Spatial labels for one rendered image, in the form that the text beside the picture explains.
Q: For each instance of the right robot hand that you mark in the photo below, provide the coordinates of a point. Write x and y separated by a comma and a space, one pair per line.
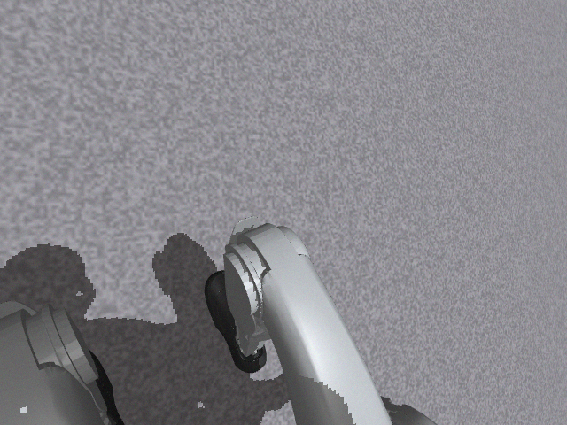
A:
405, 415

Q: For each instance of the left robot foot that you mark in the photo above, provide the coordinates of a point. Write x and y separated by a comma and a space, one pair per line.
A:
106, 390

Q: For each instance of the right robot foot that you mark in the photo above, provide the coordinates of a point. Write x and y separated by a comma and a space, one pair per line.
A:
215, 294

